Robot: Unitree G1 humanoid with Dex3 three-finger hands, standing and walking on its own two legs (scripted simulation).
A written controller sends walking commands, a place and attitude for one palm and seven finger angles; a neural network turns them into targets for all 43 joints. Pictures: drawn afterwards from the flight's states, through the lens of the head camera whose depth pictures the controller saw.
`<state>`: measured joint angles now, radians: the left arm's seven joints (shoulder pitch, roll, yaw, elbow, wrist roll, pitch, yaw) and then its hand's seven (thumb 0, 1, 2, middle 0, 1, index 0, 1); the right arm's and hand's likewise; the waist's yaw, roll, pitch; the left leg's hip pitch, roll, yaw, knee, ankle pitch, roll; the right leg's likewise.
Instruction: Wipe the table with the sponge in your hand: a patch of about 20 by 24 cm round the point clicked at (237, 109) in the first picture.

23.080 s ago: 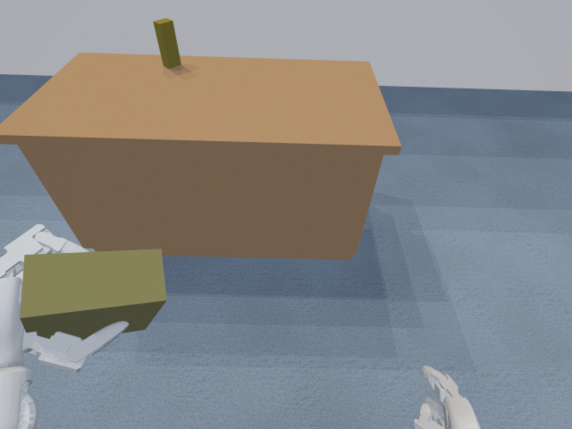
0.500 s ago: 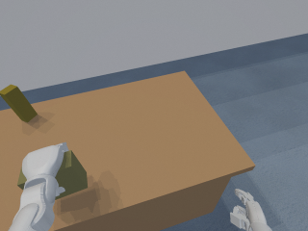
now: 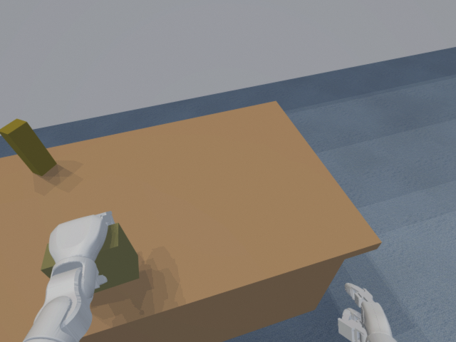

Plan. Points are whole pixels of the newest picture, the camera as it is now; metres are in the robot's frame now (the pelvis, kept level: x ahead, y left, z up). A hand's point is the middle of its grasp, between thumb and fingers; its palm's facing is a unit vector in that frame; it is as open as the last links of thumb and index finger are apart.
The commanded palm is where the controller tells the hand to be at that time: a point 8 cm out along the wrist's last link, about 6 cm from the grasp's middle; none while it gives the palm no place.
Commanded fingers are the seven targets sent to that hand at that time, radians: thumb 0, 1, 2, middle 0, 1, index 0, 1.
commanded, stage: lower the sponge onto the table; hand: left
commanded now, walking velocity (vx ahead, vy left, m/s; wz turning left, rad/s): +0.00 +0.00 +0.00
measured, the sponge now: (99, 266) +0.23 +0.30 -0.03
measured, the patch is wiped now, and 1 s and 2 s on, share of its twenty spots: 0.00 0.00 0.10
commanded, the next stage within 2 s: wipe forward along the first lane in 0.96 s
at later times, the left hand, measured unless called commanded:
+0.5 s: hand (96, 260) +0.24 +0.30 -0.01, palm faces -0.13 -0.08 -0.99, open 9.8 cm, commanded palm +0.22 +0.30 +0.05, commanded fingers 0.00 0.10 1.30 -1.20 -1.60 -1.20 -1.60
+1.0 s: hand (96, 261) +0.24 +0.31 -0.02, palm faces -0.13 -0.05 -0.99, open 9.8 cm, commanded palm +0.22 +0.30 +0.02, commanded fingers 0.00 0.10 1.30 -1.20 -1.60 -1.20 -1.60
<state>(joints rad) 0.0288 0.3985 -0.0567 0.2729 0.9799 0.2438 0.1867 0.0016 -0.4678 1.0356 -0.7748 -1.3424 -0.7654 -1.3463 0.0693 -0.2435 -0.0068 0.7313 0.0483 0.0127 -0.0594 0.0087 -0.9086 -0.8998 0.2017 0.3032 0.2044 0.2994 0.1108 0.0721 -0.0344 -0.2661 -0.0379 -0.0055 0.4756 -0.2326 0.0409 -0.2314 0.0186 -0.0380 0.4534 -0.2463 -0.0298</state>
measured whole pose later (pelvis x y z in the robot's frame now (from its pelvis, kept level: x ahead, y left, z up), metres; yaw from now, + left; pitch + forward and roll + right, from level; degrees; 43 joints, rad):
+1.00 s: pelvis +0.00 +0.00 -0.01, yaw +0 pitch +5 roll -1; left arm -0.01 0.38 -0.04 0.44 1.00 0.22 0.29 0.00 -0.47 1.04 -0.78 -1.34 -0.77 -1.35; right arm 0.11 -0.25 -0.04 0.74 0.06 0.04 -0.05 0.01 -0.91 -0.90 0.20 0.30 0.20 0.30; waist 0.09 0.07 -0.08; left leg -0.39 -0.03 -0.01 0.58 -0.27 0.04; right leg -0.35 0.02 -0.04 0.55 -0.28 -0.03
